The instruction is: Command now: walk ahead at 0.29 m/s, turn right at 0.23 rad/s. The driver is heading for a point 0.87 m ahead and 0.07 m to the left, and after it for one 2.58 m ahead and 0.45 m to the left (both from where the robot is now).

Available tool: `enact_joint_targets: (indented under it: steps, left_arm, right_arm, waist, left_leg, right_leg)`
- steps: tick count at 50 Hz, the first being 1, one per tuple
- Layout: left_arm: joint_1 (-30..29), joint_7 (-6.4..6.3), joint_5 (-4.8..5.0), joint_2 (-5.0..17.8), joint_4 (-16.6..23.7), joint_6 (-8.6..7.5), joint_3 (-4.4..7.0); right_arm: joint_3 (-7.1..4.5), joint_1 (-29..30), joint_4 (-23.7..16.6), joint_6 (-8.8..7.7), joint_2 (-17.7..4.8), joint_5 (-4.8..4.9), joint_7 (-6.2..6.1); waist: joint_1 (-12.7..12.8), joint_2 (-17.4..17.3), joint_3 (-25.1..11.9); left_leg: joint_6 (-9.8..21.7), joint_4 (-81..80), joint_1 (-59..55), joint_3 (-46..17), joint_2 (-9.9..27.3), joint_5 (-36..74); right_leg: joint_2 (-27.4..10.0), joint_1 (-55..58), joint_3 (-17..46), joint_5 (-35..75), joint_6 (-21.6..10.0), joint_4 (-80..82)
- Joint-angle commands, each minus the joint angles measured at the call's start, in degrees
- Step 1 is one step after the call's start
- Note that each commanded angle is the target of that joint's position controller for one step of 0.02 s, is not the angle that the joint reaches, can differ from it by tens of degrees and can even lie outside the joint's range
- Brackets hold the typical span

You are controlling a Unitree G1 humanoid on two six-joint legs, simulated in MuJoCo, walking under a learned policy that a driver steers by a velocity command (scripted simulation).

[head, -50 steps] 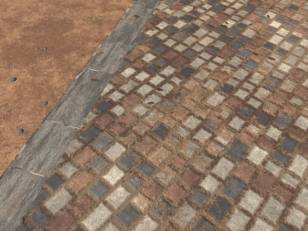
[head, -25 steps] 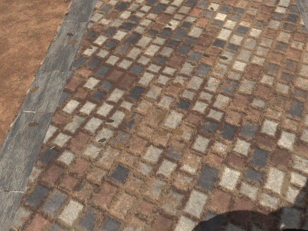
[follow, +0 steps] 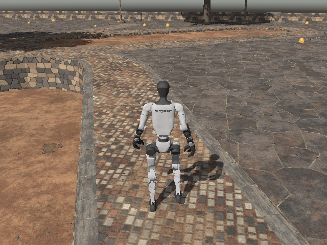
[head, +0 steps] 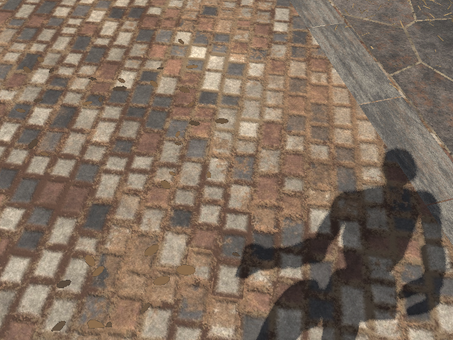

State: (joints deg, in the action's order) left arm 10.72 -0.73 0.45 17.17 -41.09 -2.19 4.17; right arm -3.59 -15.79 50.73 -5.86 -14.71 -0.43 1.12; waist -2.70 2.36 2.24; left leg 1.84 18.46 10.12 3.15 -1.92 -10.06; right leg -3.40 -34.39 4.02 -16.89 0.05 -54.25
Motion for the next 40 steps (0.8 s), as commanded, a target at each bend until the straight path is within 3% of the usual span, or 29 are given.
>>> enact_joint_targets:
  steps: [1, 5, 7, 8, 9, 10, 11, 12, 13, 14, 16, 18, 19, 21, 23, 24, 25, 26, 27, 28, 30, 32, 35, 37, 40]
  left_arm:
    - [1.2, 0.62, -0.32, 0.0, 3.1, -0.59, -0.75]
    - [-3.9, 1.43, -0.40, 2.0, 4.5, -0.63, -0.39]
    - [-1.9, 1.52, -0.96, 3.1, 3.8, -0.73, 0.18]
    - [0.6, 1.14, -1.37, 4.8, 2.8, -0.67, 0.91]
    - [3.9, 0.49, -1.93, 9.0, 2.6, -0.56, 1.91]
    - [4.9, -0.06, -3.19, 9.5, 3.0, 0.11, 1.30]
    - [5.7, 0.32, -2.24, 4.6, 2.2, 0.67, 0.00]
    - [3.5, 0.89, -1.35, 3.2, 1.8, 0.83, -0.63]
    - [1.0, 1.12, -1.21, 3.4, 1.7, 0.85, -0.58]
    - [-2.0, 1.16, -1.23, 4.2, 1.9, 0.82, -0.45]
    - [-6.8, 0.81, -1.85, 5.0, 1.9, 1.04, -0.08]
    - [-8.0, 0.49, -2.13, 4.0, 1.3, 1.20, -0.15]
    - [-7.3, 0.34, -1.85, 3.4, 0.5, 1.26, -0.26]
    - [-6.8, 0.12, -0.61, 4.9, -0.6, 1.67, 0.27]
    - [-5.8, -0.17, -0.16, 5.2, -1.5, 1.81, 0.54]
    - [-6.4, -0.24, 0.06, 3.9, -1.4, 1.63, 0.29]
    - [-8.0, -0.25, 0.33, 1.6, -0.6, 1.18, -0.15]
    - [-10.1, -0.19, 1.13, -0.2, 0.9, 0.07, -0.37]
    - [-11.8, -0.09, 1.45, 2.4, 1.6, -0.94, 0.26]
    - [-10.5, 0.11, 1.49, 4.3, 1.1, -1.58, 1.24]
    - [-7.8, 0.64, 0.59, 3.3, -0.8, -2.13, 1.41]
    - [-10.3, 1.23, 0.42, 1.0, -0.8, -2.60, 0.83]
    - [-12.3, 2.07, 0.37, -1.5, -0.9, -2.57, -0.18]
    - [-11.8, 2.25, 0.43, -0.5, -1.0, -2.21, -0.14]
    - [-4.2, 1.67, 0.11, 3.2, -3.8, -1.36, 1.24]
  right_arm:
    - [-1.83, 5.9, -3.8, -0.17, -9.7, 0.69, -0.69]
    - [-1.64, 2.6, -1.6, 1.26, -10.5, 1.47, -1.01]
    - [-1.52, 3.6, -1.1, 1.75, -10.7, 2.15, -1.17]
    - [-1.13, 2.4, -0.6, 1.70, -9.6, 1.92, -1.15]
    - [-0.32, 0.8, -0.9, 1.29, -7.7, 0.45, -1.10]
    - [1.40, -5.6, -0.5, 0.97, -3.3, -0.87, -0.79]
    - [1.43, -5.2, 0.2, 1.84, -4.6, -0.27, -0.64]
    - [0.71, -3.3, -0.3, 2.79, -7.4, 0.88, -0.59]
    - [0.46, -0.8, -0.5, 3.79, -7.7, 1.24, -1.06]
    - [0.22, 0.6, -0.6, 4.83, -7.9, 0.85, -1.75]
    - [0.22, -0.3, 0.2, 6.37, -6.9, 0.38, -2.76]
    - [0.59, -1.4, 1.3, 6.64, -5.3, 0.21, -3.07]
    - [0.73, -1.8, 1.9, 6.57, -4.8, 0.13, -3.00]
    - [0.68, -1.5, 2.3, 6.36, -4.9, -0.34, -2.66]
    - [0.36, -1.4, 2.1, 5.89, -6.1, -0.80, -2.51]
    - [0.34, -2.4, 2.2, 5.42, -6.7, -0.63, -2.59]
    - [-0.14, -4.4, 2.8, 4.90, -9.2, -0.27, -2.89]
    - [-1.57, -7.4, 4.3, 4.52, -13.8, 0.22, -2.88]
    - [-1.91, -5.1, 3.5, 3.61, -14.8, -0.24, -2.89]
    - [-1.24, -3.7, 2.8, 2.53, -11.8, -0.69, -3.09]
    - [-0.91, -3.3, 2.7, 1.24, -9.2, 0.99, -2.73]
    - [-0.60, -4.2, 3.3, 1.18, -7.8, 1.36, -2.54]
    - [-0.92, -4.6, 3.7, 2.09, -9.0, 0.67, -2.50]
    - [-1.47, -5.9, 4.5, 2.86, -10.8, 1.05, -2.44]
    - [-1.55, -3.5, 4.4, 3.16, -10.9, 1.70, -2.54]
  waist:
    - [2.6, -7.7, -5.4]
    - [1.1, -8.2, -6.1]
    - [3.3, -7.7, -6.8]
    - [4.3, -6.5, -8.0]
    - [4.8, -1.7, -11.9]
    - [2.5, 8.1, -18.4]
    - [4.0, 10.3, -22.0]
    - [3.8, 7.6, -18.1]
    - [3.4, 5.0, -13.9]
    - [2.6, 3.6, -10.6]
    - [0.1, 5.1, -8.4]
    - [-0.2, 5.8, -9.0]
    - [-0.1, 5.5, -10.2]
    - [-0.3, 6.5, -8.7]
    - [-0.6, 6.4, -4.9]
    - [-1.3, 3.7, -2.5]
    - [-1.9, -3.0, -0.5]
    - [-2.4, -15.9, 2.2]
    - [-3.1, -19.6, 5.9]
    - [-1.7, -16.3, 5.8]
    - [-0.6, -11.6, 3.0]
    - [-1.3, -9.9, 1.5]
    - [-1.8, -11.1, 0.7]
    - [-1.6, -11.6, -0.2]
    - [3.1, -10.0, -3.7]
  left_leg:
    - [9.4, -5.3, 0.3, -4.7, 12.9, 37.0]
    - [7.5, -1.7, -3.7, -4.6, 13.6, 32.9]
    - [5.5, 3.3, -3.9, -4.7, 13.1, 29.4]
    - [3.8, 7.6, -2.7, -4.1, 11.0, 28.1]
    - [0.6, 15.5, 1.8, -1.6, 7.7, 18.1]
    - [-3.1, 28.5, 12.7, -0.6, 3.3, -9.1]
    - [-4.9, 35.8, 14.2, -5.1, 3.4, -29.1]
    - [-5.3, 38.6, 17.2, -6.6, 4.9, -30.9]
    - [-5.3, 39.3, 19.2, -6.2, 5.7, -29.2]
    - [-5.7, 37.4, 18.9, -6.1, 6.4, -26.0]
    - [-6.5, 32.0, 11.5, -5.2, 6.5, -19.7]
    - [-6.4, 26.2, 5.6, -3.8, 5.6, -13.4]
    - [-5.8, 22.7, 3.1, -3.1, 5.3, -9.5]
    - [-4.0, 16.8, -1.2, 0.2, 3.0, -3.4]
    - [-1.1, 15.6, -1.6, 0.7, 2.6, -9.3]
    - [1.4, 10.3, -1.1, -2.8, 5.0, -13.7]
    - [5.1, 2.6, -0.8, -10.7, 10.6, -22.1]
    - [9.9, -7.7, -0.1, -24.3, 17.7, -35.8]
    - [12.7, -13.4, -0.4, -34.6, 23.8, -35.8]
    - [12.2, -12.3, -3.0, -33.6, 23.7, -29.9]
    - [9.7, -10.2, -10.2, -26.5, 20.5, -19.6]
    - [7.7, -10.0, -10.9, -18.8, 17.4, -9.7]
    - [6.6, -8.0, -5.4, -10.2, 13.5, 3.4]
    - [6.7, -5.4, -3.8, -9.5, 14.1, 10.6]
    - [3.6, 1.7, -1.0, -8.5, 13.0, 17.8]
  right_leg:
    - [-0.2, 6.9, -2.6, 10.6, 0.8, 11.3]
    - [1.9, 10.8, -3.1, 15.3, -0.5, 20.6]
    - [3.0, 16.5, -3.7, 18.6, -2.5, 27.3]
    - [3.3, 22.5, -3.6, 23.5, -3.9, 30.3]
    - [-3.7, 31.8, 2.6, 45.8, -6.5, 28.2]
    - [-16.0, 44.3, 15.5, 61.3, -16.1, 25.2]
    - [-18.8, 43.0, 20.4, 57.2, -20.3, 27.4]
    - [-16.3, 38.9, 18.6, 45.9, -18.8, 29.3]
    - [-13.9, 34.9, 16.4, 36.4, -16.3, 31.1]
    - [-12.6, 29.3, 14.5, 30.2, -14.7, 33.3]
    - [-9.7, 19.1, 10.2, 23.4, -12.6, 36.3]
    - [-7.6, 15.6, 6.9, 19.4, -12.1, 37.1]
    - [-6.8, 15.1, 6.2, 10.3, -11.7, 38.1]
    - [-5.3, 11.5, 6.3, -12.4, -9.6, 40.2]
    - [-4.9, 8.1, 8.0, -22.7, -7.6, 40.8]
    - [-3.7, 6.4, 7.3, -22.9, -6.3, 37.7]
    - [-0.1, 3.1, 2.7, -19.2, -4.1, 29.5]
    - [7.1, -1.6, -7.3, -11.5, -0.9, 16.1]
    - [5.3, -6.6, -4.9, -9.5, -1.5, 7.4]
    - [3.1, -10.1, -2.1, -8.3, -2.0, 2.0]
    - [1.1, -13.3, -1.6, -3.4, -2.5, 1.2]
    - [0.4, -9.4, -3.5, 2.0, -1.8, 7.7]
    - [2.9, 2.8, -7.4, 5.5, -0.3, 17.8]
    - [4.1, 8.9, -8.2, 7.4, 0.0, 21.5]
    - [4.9, 23.1, -7.0, 15.5, -2.4, 28.7]
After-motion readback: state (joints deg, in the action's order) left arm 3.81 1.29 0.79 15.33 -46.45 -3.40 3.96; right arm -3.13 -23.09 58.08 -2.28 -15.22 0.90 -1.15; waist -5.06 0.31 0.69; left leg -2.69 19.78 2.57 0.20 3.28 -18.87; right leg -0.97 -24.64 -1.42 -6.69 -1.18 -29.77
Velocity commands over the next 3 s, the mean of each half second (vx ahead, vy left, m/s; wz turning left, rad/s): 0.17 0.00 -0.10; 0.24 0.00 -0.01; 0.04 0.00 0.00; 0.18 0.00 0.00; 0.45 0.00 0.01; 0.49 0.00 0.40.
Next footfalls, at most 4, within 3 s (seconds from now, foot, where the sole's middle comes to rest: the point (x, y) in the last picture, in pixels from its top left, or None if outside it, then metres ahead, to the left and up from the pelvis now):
0.18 right None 0.23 -0.14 -0.78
0.48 left None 0.17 0.10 -0.78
0.82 right None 0.36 -0.17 -0.78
1.14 left None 0.37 0.06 -0.78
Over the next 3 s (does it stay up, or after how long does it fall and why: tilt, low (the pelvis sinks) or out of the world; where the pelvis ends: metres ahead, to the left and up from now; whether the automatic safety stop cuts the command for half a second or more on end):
stays up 0.96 -0.01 -0.03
